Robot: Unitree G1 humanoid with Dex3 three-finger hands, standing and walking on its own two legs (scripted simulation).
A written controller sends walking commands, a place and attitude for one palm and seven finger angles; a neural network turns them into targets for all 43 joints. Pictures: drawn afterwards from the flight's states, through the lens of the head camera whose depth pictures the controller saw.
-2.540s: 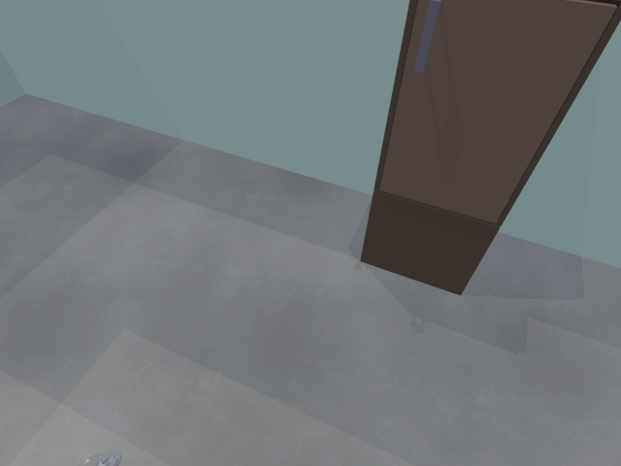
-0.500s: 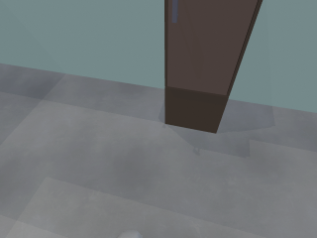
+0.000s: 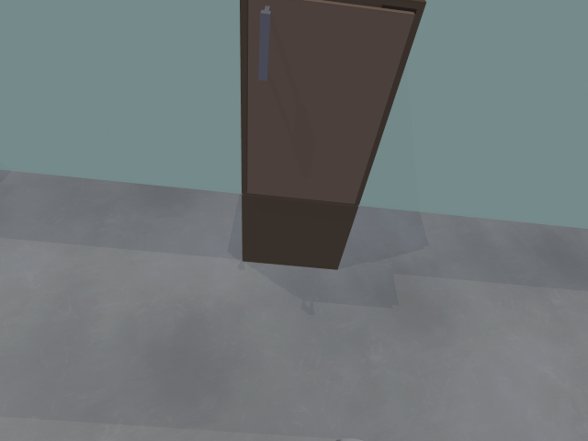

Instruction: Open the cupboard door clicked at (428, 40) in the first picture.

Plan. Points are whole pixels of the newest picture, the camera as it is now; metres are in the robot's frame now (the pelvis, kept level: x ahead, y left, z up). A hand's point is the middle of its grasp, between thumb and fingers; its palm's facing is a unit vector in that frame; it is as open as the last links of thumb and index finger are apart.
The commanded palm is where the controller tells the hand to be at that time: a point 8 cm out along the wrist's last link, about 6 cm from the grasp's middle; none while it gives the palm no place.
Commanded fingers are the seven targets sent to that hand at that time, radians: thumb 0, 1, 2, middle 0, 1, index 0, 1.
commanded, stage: take the last steps up to it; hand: left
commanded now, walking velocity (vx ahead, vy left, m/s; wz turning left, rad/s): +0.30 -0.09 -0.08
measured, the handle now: (265, 43) +0.90 +0.13 +0.15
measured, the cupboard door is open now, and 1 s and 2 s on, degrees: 0 0 0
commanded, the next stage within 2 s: come to a stop and stand still in 0.76 s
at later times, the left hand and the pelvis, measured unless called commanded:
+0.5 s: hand (235, 380) +0.26 +0.10 -0.17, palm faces +0.04 -0.98 -0.20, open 7.1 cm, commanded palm none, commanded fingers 0.00 0.90 0.90 -0.20 -0.30 -0.20 -0.30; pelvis +0.16 -0.08 -0.01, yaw +0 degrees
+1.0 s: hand (230, 354) +0.31 +0.12 -0.19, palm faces +0.07 -0.99 -0.15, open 7.4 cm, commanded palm none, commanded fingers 0.00 0.90 0.90 -0.20 -0.30 -0.20 -0.30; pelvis +0.32 -0.05 +0.00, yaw +1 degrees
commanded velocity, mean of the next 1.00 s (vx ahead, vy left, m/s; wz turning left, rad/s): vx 0.16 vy -0.03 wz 0.02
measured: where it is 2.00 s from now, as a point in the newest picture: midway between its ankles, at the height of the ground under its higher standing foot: outside the picture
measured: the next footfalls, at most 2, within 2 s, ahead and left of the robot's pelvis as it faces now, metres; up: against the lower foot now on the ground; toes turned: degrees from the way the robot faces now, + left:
right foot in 0.30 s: +0.21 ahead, -0.17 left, +0.00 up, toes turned -10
left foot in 0.72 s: +0.35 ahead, +0.05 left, +0.00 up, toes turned +10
